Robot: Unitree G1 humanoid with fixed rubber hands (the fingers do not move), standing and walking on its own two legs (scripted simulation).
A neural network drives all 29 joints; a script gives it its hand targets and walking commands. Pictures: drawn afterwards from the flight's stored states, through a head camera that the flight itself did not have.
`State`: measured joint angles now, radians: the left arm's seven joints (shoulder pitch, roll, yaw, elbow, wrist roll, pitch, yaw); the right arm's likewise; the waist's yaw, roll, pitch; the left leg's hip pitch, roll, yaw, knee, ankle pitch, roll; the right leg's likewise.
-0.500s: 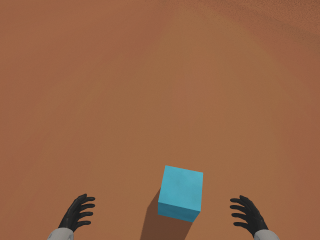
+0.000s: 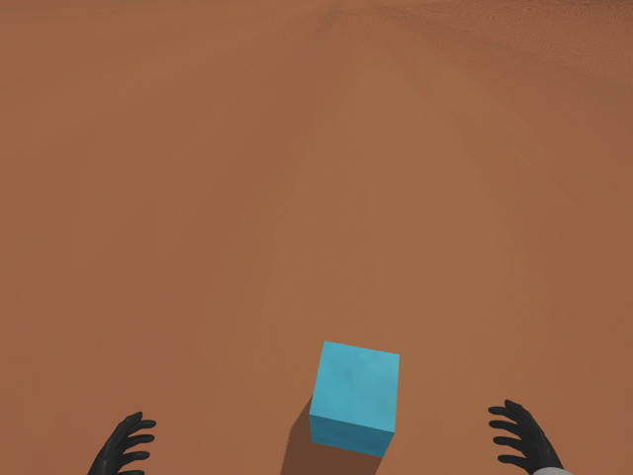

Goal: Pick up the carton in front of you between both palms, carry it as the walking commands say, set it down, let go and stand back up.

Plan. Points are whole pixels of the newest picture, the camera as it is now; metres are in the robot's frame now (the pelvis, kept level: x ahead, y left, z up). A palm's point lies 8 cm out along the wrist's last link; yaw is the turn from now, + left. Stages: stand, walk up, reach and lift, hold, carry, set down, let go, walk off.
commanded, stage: stand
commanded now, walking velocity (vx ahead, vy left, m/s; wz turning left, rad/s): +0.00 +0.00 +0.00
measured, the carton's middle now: (353, 399) +0.43 -0.08 -0.64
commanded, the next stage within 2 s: none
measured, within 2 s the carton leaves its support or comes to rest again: neither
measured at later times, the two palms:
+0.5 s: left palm out of the picture +0.11 +0.26 -0.09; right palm out of the picture +0.12 -0.30 -0.10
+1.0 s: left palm out of the picture +0.07 +0.27 -0.09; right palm out of the picture +0.07 -0.31 -0.10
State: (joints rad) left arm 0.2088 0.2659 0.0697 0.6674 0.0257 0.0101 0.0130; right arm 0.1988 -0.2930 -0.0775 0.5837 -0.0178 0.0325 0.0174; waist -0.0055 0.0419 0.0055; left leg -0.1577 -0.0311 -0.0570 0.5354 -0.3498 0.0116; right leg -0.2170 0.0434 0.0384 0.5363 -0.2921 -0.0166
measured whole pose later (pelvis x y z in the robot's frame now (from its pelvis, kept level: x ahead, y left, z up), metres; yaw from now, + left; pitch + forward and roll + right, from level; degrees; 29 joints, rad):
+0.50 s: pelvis +0.00 -0.02 +0.00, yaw +1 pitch -2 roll +0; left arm 0.19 0.27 0.07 0.81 0.02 -0.02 0.03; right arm 0.22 -0.32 -0.05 0.76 -0.02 -0.01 -0.03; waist 0.00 0.04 0.02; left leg -0.13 -0.01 -0.09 0.49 -0.32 -0.02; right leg -0.19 0.06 0.01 0.50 -0.27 -0.05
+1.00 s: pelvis -0.02 -0.02 +0.01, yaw +1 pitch -3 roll +0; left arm 0.17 0.30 0.06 0.92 0.01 -0.02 0.02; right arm 0.23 -0.34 -0.03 0.87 -0.01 -0.02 -0.04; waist 0.00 0.03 0.04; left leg -0.11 -0.01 -0.08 0.43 -0.26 -0.02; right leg -0.17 0.06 0.01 0.44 -0.21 -0.04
